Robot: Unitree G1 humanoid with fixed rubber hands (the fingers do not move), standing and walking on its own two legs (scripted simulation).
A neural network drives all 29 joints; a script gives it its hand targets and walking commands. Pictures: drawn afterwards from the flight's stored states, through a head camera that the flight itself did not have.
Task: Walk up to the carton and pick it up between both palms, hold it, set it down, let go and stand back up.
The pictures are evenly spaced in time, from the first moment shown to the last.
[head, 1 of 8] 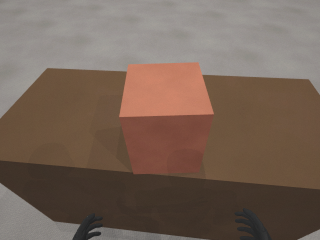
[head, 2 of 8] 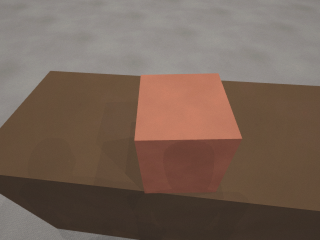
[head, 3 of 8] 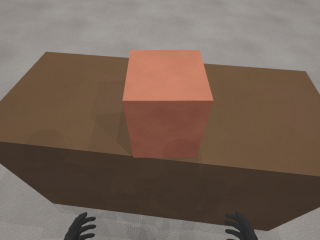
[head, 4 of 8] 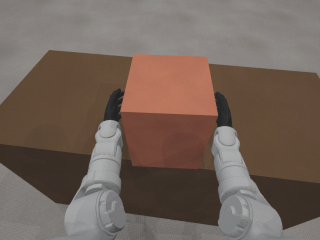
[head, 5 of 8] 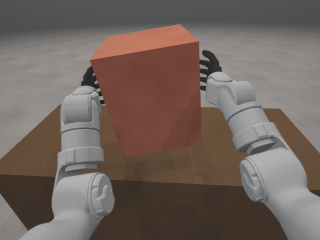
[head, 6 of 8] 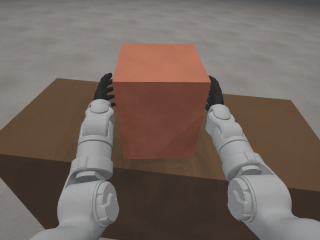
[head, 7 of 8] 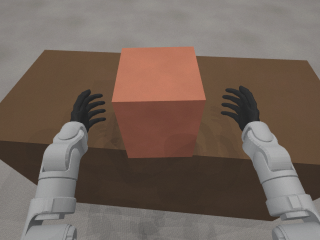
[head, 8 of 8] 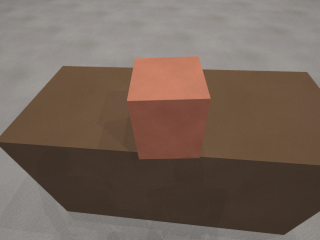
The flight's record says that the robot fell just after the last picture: no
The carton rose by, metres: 0.22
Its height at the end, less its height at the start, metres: +0.00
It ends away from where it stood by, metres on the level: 0.03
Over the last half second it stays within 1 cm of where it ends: yes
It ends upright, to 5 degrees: yes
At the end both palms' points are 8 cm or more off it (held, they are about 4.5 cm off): yes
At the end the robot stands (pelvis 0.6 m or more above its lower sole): yes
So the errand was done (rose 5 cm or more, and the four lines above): yes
